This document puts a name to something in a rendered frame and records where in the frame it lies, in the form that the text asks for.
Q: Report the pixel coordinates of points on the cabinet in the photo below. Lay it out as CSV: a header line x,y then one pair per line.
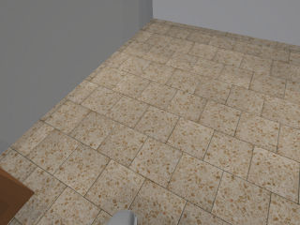
x,y
13,196

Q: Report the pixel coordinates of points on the robot left thigh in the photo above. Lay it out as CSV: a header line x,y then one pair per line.
x,y
123,217

